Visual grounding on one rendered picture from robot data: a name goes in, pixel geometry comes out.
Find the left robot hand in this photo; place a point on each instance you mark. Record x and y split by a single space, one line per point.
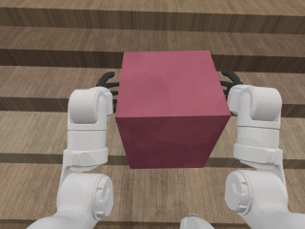
102 83

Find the robot right upper arm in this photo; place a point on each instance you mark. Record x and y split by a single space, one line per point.
260 198

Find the right robot thigh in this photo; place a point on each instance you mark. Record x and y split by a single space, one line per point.
194 223

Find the right robot shin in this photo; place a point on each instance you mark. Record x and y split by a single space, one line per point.
192 215

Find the robot left forearm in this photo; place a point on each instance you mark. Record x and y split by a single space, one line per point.
87 124

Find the right robot hand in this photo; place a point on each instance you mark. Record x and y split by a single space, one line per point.
234 78

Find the carton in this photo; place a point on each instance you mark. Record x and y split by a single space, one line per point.
170 110

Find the robot left upper arm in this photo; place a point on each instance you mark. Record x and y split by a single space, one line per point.
83 200

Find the robot right forearm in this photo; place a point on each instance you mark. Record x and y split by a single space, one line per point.
258 111

